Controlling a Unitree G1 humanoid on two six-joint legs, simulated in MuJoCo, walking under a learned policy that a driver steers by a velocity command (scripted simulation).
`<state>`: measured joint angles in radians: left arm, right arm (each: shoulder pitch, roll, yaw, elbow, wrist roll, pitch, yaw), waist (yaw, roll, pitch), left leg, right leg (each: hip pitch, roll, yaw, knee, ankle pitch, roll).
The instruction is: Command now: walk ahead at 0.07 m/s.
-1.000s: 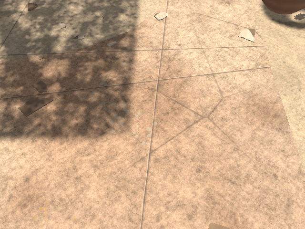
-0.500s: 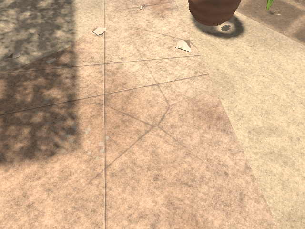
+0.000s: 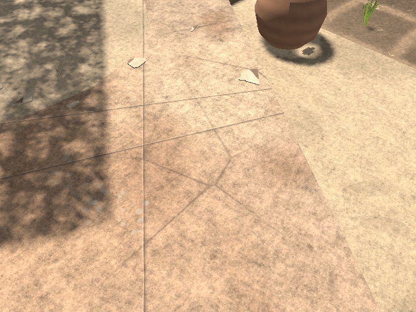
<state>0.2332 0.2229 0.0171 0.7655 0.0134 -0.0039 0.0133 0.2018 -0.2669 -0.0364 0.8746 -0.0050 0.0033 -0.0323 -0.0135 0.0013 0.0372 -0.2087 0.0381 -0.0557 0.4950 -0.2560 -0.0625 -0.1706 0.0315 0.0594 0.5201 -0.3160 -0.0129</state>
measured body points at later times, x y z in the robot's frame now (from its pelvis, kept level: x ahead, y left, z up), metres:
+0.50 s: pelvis +0.13 +0.04 +0.01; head +0.15 +0.06 +0.46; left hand +0.32 +0.29 -0.09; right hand +0.08 -0.21 -0.12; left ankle +0.03 +0.13 -0.74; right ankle +0.26 -0.12 -0.68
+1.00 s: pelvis +0.41 -0.01 +0.01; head +0.43 +0.00 +0.46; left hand +0.43 +0.27 -0.12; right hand +0.58 -0.27 -0.10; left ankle +0.53 +0.18 -0.66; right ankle +0.40 -0.09 -0.74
